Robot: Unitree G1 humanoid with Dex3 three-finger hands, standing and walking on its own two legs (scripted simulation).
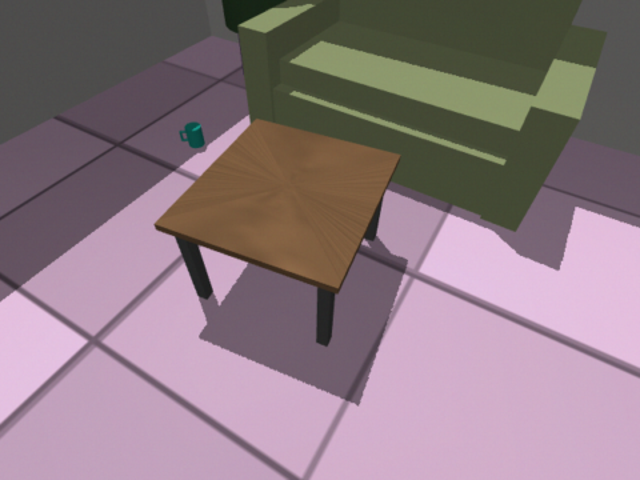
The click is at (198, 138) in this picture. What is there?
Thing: mug
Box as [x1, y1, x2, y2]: [179, 122, 204, 147]
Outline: 186,124 185,130 179,131 181,139 187,140 190,146 192,147 199,147 203,145 204,141 200,125 196,122
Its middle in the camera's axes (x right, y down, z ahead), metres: -0.68 -0.57 +2.08
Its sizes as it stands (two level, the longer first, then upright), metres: 0.116 0.082 0.106
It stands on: the floor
